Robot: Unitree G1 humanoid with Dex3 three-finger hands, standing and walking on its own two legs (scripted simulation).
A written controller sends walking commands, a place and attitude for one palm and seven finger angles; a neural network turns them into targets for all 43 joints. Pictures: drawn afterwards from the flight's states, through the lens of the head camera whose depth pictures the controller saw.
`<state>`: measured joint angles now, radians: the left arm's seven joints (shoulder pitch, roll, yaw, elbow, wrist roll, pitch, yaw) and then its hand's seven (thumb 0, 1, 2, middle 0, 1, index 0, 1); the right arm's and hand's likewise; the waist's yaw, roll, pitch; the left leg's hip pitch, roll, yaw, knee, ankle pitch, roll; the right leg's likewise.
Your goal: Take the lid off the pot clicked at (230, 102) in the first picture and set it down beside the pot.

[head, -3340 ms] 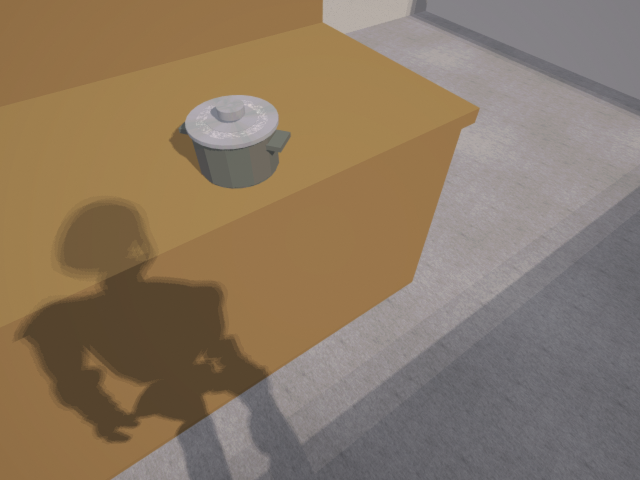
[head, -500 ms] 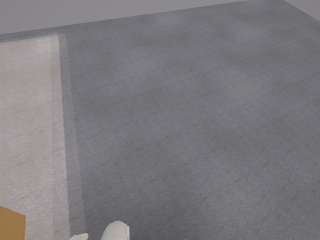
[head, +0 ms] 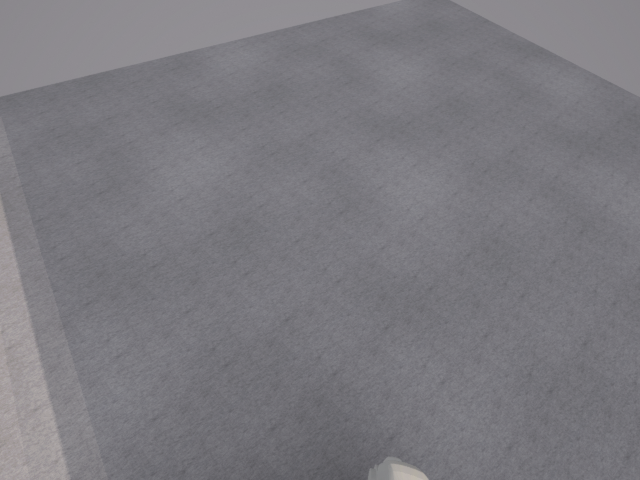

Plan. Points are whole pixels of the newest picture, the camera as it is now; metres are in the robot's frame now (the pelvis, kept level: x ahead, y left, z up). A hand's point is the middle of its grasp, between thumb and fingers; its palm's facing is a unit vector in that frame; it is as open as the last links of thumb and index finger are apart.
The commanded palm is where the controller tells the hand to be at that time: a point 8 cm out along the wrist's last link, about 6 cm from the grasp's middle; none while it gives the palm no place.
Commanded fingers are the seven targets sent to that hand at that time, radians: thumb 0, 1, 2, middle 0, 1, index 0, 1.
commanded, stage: turn to face it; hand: left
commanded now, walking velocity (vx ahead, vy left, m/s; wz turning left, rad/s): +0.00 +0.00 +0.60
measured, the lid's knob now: out of the picture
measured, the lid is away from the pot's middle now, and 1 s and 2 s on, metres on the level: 0.00 0.00 0.00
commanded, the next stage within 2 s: none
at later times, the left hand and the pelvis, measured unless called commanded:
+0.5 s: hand out of the picture +0.12 +0.19 -0.19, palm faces +0.24 -0.95 -0.20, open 7.4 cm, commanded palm none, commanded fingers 0.00 0.90 0.90 -0.20 -0.30 -0.20 -0.30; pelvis +0.06 -0.01 -0.02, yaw +13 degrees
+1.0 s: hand out of the picture -0.02 +0.12 -0.16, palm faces +0.55 -0.79 -0.28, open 7.4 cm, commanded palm none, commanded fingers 0.00 0.90 0.90 -0.20 -0.30 -0.20 -0.30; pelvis +0.05 -0.08 +0.00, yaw +32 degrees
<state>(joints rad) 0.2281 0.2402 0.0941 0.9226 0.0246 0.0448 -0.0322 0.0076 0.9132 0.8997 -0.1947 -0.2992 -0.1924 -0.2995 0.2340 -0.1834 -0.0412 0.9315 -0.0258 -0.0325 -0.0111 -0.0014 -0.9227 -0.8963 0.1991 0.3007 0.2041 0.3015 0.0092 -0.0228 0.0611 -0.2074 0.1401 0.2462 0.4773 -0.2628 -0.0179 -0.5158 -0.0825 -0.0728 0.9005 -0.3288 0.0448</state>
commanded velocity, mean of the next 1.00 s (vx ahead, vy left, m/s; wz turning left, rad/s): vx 0.00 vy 0.00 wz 0.60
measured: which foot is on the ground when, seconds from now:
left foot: down 0.00-0.10, up 0.12-0.34, down 0.36-0.74, up 0.76-1.00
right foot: up 0.00-0.06, down 0.08-0.36, up 0.38-0.72, down 0.74-1.00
